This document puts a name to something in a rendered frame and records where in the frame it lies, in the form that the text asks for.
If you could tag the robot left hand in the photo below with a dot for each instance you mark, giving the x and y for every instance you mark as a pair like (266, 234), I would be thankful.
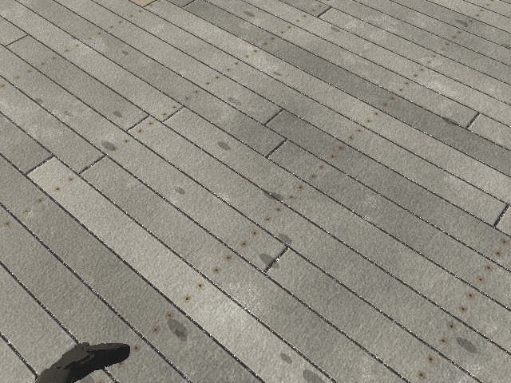
(83, 360)

